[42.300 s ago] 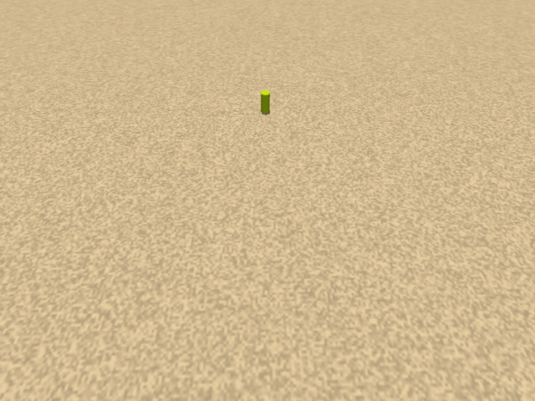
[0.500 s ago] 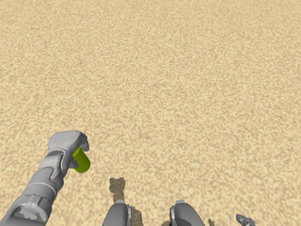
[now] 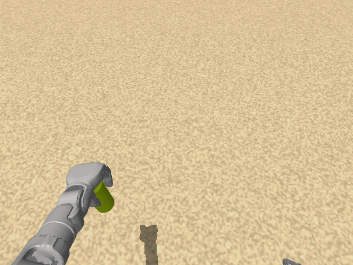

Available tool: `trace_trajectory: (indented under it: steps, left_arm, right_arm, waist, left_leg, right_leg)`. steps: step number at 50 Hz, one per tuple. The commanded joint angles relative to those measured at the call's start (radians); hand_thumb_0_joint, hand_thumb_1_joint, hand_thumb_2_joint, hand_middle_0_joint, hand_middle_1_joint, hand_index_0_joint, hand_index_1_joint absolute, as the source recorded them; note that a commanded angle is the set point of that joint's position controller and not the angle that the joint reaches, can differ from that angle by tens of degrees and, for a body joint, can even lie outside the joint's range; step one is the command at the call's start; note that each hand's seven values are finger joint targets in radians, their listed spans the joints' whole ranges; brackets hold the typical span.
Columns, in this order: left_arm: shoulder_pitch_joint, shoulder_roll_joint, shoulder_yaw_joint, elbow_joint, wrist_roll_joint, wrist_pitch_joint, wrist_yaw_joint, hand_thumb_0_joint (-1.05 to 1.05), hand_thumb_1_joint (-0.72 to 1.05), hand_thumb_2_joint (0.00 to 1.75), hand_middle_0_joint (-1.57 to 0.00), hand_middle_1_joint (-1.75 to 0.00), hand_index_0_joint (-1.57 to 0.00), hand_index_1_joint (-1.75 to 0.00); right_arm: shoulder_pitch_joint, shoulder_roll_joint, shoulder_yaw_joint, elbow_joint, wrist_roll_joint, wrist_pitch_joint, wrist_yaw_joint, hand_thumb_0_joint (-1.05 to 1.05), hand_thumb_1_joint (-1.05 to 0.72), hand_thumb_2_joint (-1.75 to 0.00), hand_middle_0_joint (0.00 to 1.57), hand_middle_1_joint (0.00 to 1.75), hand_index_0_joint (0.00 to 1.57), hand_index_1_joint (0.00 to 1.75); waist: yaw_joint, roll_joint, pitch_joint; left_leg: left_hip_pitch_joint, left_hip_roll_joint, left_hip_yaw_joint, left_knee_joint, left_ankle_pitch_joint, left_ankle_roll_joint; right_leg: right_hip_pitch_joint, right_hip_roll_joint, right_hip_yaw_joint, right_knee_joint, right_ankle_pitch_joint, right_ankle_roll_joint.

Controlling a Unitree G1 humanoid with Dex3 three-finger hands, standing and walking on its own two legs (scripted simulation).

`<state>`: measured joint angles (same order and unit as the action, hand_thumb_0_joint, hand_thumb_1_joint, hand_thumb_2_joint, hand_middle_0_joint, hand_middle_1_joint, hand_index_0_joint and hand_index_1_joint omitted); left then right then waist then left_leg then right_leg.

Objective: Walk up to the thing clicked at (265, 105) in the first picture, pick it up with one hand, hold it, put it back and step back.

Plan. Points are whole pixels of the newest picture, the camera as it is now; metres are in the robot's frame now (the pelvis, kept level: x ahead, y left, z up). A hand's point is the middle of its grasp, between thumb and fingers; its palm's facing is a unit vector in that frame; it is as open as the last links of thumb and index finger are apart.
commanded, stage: hold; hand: left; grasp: from above
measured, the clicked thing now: (98, 195) +0.33 +0.23 -0.14
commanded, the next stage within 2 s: crouch in 1.92 s
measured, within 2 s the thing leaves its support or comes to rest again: neither
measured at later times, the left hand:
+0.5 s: hand (90, 186) +0.31 +0.22 -0.03, palm faces -0.45 -0.07 -0.89, open 7.2 cm
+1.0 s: hand (88, 191) +0.29 +0.21 -0.01, palm faces -0.45 -0.07 -0.89, open 7.2 cm
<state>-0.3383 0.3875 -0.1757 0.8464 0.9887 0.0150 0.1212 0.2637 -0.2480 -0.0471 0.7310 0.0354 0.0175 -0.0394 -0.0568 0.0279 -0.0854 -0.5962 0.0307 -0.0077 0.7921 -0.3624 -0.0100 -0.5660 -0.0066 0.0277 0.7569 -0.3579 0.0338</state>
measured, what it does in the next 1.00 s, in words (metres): stands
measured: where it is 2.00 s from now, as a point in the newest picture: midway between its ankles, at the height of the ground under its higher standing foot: outside the picture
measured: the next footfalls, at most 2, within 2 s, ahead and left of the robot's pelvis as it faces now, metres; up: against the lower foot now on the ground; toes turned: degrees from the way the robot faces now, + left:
none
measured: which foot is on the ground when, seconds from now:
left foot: down 0.00-1.00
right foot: down 0.00-1.00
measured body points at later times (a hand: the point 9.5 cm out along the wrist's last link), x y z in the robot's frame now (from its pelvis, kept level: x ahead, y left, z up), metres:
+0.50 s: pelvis +0.01 +0.00 +0.02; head +0.02 -0.02 +0.47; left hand +0.33 +0.22 +0.02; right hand +0.13 -0.27 -0.10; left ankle +0.02 +0.12 -0.71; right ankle +0.01 -0.14 -0.71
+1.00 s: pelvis -0.01 -0.01 +0.03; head +0.00 -0.03 +0.48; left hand +0.31 +0.21 +0.04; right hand +0.14 -0.27 -0.09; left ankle +0.02 +0.12 -0.71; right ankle +0.01 -0.14 -0.71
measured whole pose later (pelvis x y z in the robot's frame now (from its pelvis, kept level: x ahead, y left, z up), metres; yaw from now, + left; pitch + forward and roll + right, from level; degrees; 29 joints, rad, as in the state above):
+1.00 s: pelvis -0.01 -0.01 +0.03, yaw -1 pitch +2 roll +0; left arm -0.26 0.40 -0.21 0.64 0.98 0.01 -0.05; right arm 0.19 -0.26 -0.03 0.69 0.06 0.05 -0.06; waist 0.00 0.04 -0.03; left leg -0.32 0.03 0.01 0.53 -0.24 -0.02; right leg -0.31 -0.01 0.04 0.54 -0.25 0.03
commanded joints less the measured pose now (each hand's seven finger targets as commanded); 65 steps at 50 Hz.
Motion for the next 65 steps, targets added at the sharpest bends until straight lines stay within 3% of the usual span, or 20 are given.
trace_trajectory:
  steps: [1,4,8,15,16,21,25,27,28,34,38,43,44,47,50,54,55,57,62,65]
  left_arm:
    - [-0.305,0.206,0.071,-0.211,0.009,0.001,0.034,0.0,0.8,0.68,-1.18,-0.52,-1.18,-0.53]
    - [-0.336,0.234,0.081,-0.24,0.017,-0.001,0.022,0.0,0.79,0.64,-1.17,-0.49,-1.17,-0.5]
    - [-0.298,0.212,0.066,-0.228,0.013,-0.004,-0.003,0.0,0.79,0.64,-1.18,-0.48,-1.18,-0.49]
    - [-0.281,0.209,0.061,-0.266,0.007,-0.002,-0.04,0.0,0.8,0.64,-1.17,-0.5,-1.17,-0.5]
    - [-0.29,0.205,0.057,-0.284,0.002,-0.004,-0.047,0.0,0.79,0.64,-1.16,-0.51,-1.16,-0.5]
    - [-0.281,0.231,0.075,-0.317,-0.002,-0.007,-0.068,0.0,0.83,0.62,-1.18,-0.5,-1.19,-0.49]
    - [-0.271,0.218,0.067,-0.329,0.004,-0.001,-0.078,0.0,0.82,0.62,-1.18,-0.48,-1.19,-0.48]
    - [-0.289,0.228,0.07,-0.362,0.002,-0.003,-0.081,0.0,0.81,0.63,-1.17,-0.51,-1.18,-0.5]
    - [-0.283,0.227,0.071,-0.357,0.0,-0.004,-0.086,0.0,0.8,0.64,-1.15,-0.51,-1.16,-0.51]
    - [-0.275,0.225,0.066,-0.363,-0.002,-0.002,-0.099,0.0,0.82,0.61,-1.16,-0.52,-1.17,-0.51]
    - [-0.284,0.224,0.064,-0.387,-0.011,-0.003,-0.11,0.0,0.83,0.61,-1.17,-0.53,-1.18,-0.51]
    - [-0.283,0.231,0.072,-0.423,-0.009,-0.007,-0.114,0.0,0.81,0.6,-1.14,-0.54,-1.16,-0.52]
    - [-0.263,0.22,0.064,-0.385,-0.006,-0.004,-0.116,0.0,0.8,0.59,-1.14,-0.53,-1.16,-0.51]
    - [-0.278,0.245,0.082,-0.416,-0.005,-0.009,-0.117,0.0,0.78,0.6,-1.12,-0.54,-1.14,-0.52]
    - [-0.28,0.241,0.08,-0.418,-0.006,-0.009,-0.122,0.0,0.78,0.62,-1.13,-0.54,-1.15,-0.53]
    - [-0.283,0.233,0.071,-0.458,-0.011,-0.013,-0.133,0.0,0.77,0.61,-1.12,-0.55,-1.13,-0.53]
    - [-0.289,0.253,0.086,-0.464,-0.011,-0.014,-0.134,0.0,0.76,0.6,-1.11,-0.55,-1.12,-0.53]
    - [-0.275,0.226,0.064,-0.462,-0.016,-0.008,-0.139,0.0,0.75,0.61,-1.1,-0.56,-1.12,-0.54]
    - [-0.275,0.24,0.075,-0.472,-0.019,-0.003,-0.148,0.0,0.74,0.58,-1.07,-0.57,-1.1,-0.54]
    - [-0.253,0.222,0.06,-0.476,-0.027,0.002,-0.162,0.0,0.75,0.57,-1.07,-0.57,-1.1,-0.54]
  right_arm:
    - [-0.003,-0.147,-0.05,-0.102,0.002,-0.03,-0.008,0.0,-0.9,-0.9,0.2,0.3,0.2,0.3]
    - [-0.01,-0.152,-0.053,-0.101,0.004,-0.029,-0.009,0.0,-0.91,-0.9,0.2,0.3,0.2,0.3]
    - [-0.023,-0.153,-0.052,-0.114,0.009,-0.026,-0.009,0.0,-0.9,-0.9,0.2,0.3,0.2,0.3]
    - [-0.046,-0.149,-0.048,-0.132,0.012,-0.022,-0.008,0.0,-0.9,-0.9,0.2,0.3,0.2,0.3]
    - [-0.047,-0.152,-0.049,-0.133,0.012,-0.022,-0.008,0.0,-0.9,-0.9,0.2,0.3,0.2,0.3]
    - [-0.078,-0.146,-0.042,-0.146,0.013,-0.018,-0.012,0.0,-0.9,-0.9,0.2,0.3,0.2,0.3]
    - [-0.084,-0.144,-0.038,-0.155,0.015,-0.015,-0.014,0.0,-0.9,-0.9,0.2,0.3,0.2,0.3]
    - [-0.102,-0.141,-0.037,-0.162,0.018,-0.014,-0.014,0.0,-0.91,-0.9,0.2,0.3,0.2,0.3]
    - [-0.098,-0.143,-0.037,-0.159,0.018,-0.014,-0.015,0.0,-0.9,-0.9,0.2,0.3,0.2,0.3]
    - [-0.125,-0.141,-0.03,-0.169,0.021,-0.015,-0.016,0.0,-0.9,-0.9,0.2,0.3,0.2,0.3]
    - [-0.139,-0.137,-0.027,-0.17,0.021,-0.015,-0.02,0.0,-0.9,-0.9,0.2,0.3,0.2,0.3]
    - [-0.159,-0.13,-0.022,-0.18,0.025,-0.016,-0.023,0.0,-0.91,-0.9,0.2,0.3,0.2,0.3]
    - [-0.154,-0.135,-0.023,-0.179,0.024,-0.015,-0.022,0.0,-0.91,-0.9,0.2,0.3,0.2,0.3]
    - [-0.162,-0.134,-0.024,-0.175,0.025,-0.015,-0.024,0.0,-0.91,-0.9,0.2,0.3,0.2,0.3]
    - [-0.165,-0.132,-0.019,-0.179,0.026,-0.015,-0.026,0.0,-0.91,-0.9,0.2,0.3,0.2,0.3]
    - [-0.177,-0.129,-0.019,-0.186,0.028,-0.016,-0.028,0.0,-0.91,-0.9,0.2,0.3,0.2,0.3]
    - [-0.179,-0.13,-0.021,-0.184,0.028,-0.015,-0.029,0.0,-0.91,-0.9,0.2,0.3,0.2,0.3]
    - [-0.184,-0.129,-0.017,-0.184,0.027,-0.018,-0.028,0.0,-0.91,-0.9,0.2,0.3,0.2,0.3]
    - [-0.182,-0.13,-0.015,-0.186,0.029,-0.019,-0.03,0.0,-0.9,-0.9,0.2,0.3,0.2,0.3]
    - [-0.194,-0.127,-0.013,-0.194,0.032,-0.018,-0.03,0.0,-0.9,-0.9,0.2,0.3,0.2,0.3]
  waist:
    - [0.009,0.027,-0.278]
    - [0.014,0.044,-0.301]
    - [0.017,0.014,-0.247]
    - [0.032,0.008,-0.243]
    - [0.022,0.007,-0.247]
    - [0.042,0.0,-0.228]
    - [0.034,-0.011,-0.219]
    - [0.053,0.013,-0.218]
    - [0.043,-0.001,-0.223]
    - [0.049,-0.003,-0.192]
    - [0.046,-0.014,-0.2]
    - [0.063,-0.003,-0.194]
    - [0.05,-0.02,-0.173]
    - [0.064,0.008,-0.197]
    - [0.055,-0.007,-0.176]
    - [0.067,0.021,-0.186]
    - [0.071,0.027,-0.2]
    - [0.066,0.004,-0.18]
    - [0.071,-0.004,-0.176]
    - [0.073,0.008,-0.157]
  left_leg:
    - [0.25,-0.04,0.019,-0.129,0.274,0.005]
    - [0.297,-0.036,0.018,-0.144,0.321,0.002]
    - [0.31,-0.036,0.016,-0.175,0.31,0.003]
    - [0.34,-0.04,0.029,-0.2,0.36,0.008]
    - [0.345,-0.04,0.029,-0.202,0.366,0.009]
    - [0.352,-0.046,0.034,-0.23,0.325,0.014]
    - [0.368,-0.043,0.037,-0.244,0.333,0.017]
    - [0.376,-0.044,0.036,-0.258,0.327,0.013]
    - [0.382,-0.042,0.035,-0.259,0.326,0.015]
    - [0.387,-0.041,0.034,-0.29,0.278,0.014]
    - [0.405,-0.044,0.041,-0.293,0.29,0.021]
    - [0.409,-0.048,0.045,-0.313,0.263,0.021]
    - [0.406,-0.048,0.045,-0.315,0.252,0.023]
    - [0.426,-0.043,0.042,-0.324,0.271,0.019]
    - [0.422,-0.046,0.047,-0.326,0.257,0.025]
    - [0.436,-0.045,0.044,-0.339,0.262,0.019]
    - [0.445,-0.044,0.045,-0.336,0.27,0.017]
    - [0.443,-0.039,0.04,-0.346,0.271,0.017]
    - [0.443,-0.04,0.041,-0.351,0.274,0.02]
    - [0.448,-0.036,0.04,-0.366,0.256,0.017]
  right_leg:
    - [0.133,0.038,-0.024,-0.129,0.25,-0.039]
    - [0.154,0.042,-0.027,-0.133,0.282,-0.041]
    - [0.166,0.042,-0.029,-0.162,0.268,-0.04]
    - [0.223,0.039,-0.022,-0.187,0.321,-0.036]
    - [0.223,0.04,-0.019,-0.189,0.328,-0.036]
    - [0.253,0.036,-0.014,-0.222,0.296,-0.032]
    - [0.259,0.036,-0.012,-0.233,0.305,-0.031]
    - [0.267,0.037,-0.013,-0.242,0.29,-0.035]
    - [0.269,0.038,-0.011,-0.243,0.289,-0.034]
    - [0.267,0.038,-0.011,-0.271,0.237,-0.036]
    - [0.28,0.033,-0.01,-0.283,0.257,-0.029]
    - [0.293,0.03,-0.007,-0.301,0.224,-0.031]
    - [0.287,0.03,-0.006,-0.308,0.216,-0.03]
    - [0.301,0.033,-0.014,-0.303,0.226,-0.034]
    - [0.297,0.03,-0.008,-0.318,0.221,-0.03]
    - [0.302,0.031,-0.011,-0.318,0.218,-0.035]
    - [0.309,0.033,-0.012,-0.32,0.218,-0.035]
    - [0.311,0.037,-0.017,-0.318,0.223,-0.036]
    - [0.322,0.036,-0.016,-0.33,0.227,-0.034]
    - [0.317,0.038,-0.018,-0.335,0.205,-0.038]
